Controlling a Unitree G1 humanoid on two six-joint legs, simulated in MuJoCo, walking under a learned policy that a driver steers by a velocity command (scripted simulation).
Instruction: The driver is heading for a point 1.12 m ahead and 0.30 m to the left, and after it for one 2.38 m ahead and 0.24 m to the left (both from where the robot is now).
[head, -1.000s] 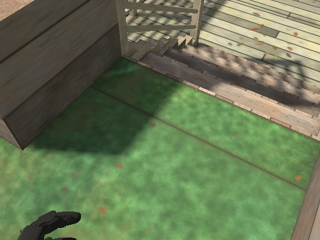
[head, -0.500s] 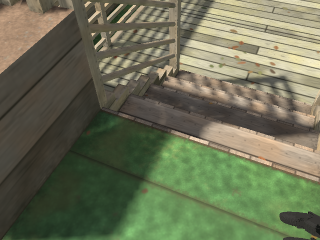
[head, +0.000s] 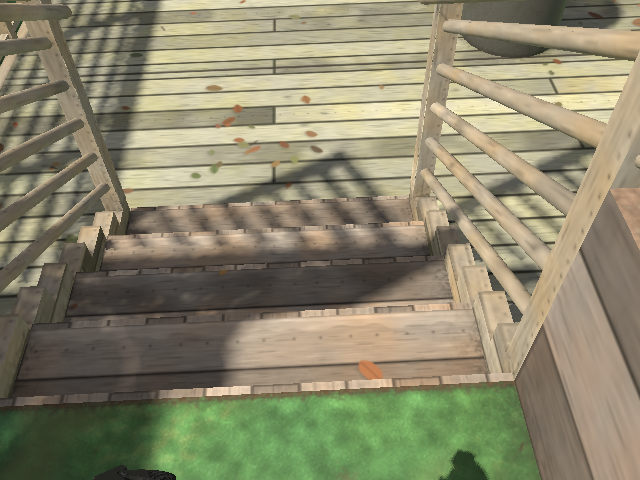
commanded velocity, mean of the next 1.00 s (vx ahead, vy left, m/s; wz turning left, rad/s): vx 0.50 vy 0.00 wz -0.01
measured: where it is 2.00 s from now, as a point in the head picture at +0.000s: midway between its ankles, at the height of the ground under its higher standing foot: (224, 316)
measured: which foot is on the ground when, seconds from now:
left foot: down 0.00-0.02, up 0.04-0.44, down 0.46-0.92, up 0.94-1.00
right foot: up 0.00-0.00, down 0.02-0.48, up 0.50-0.88, down 0.90-1.00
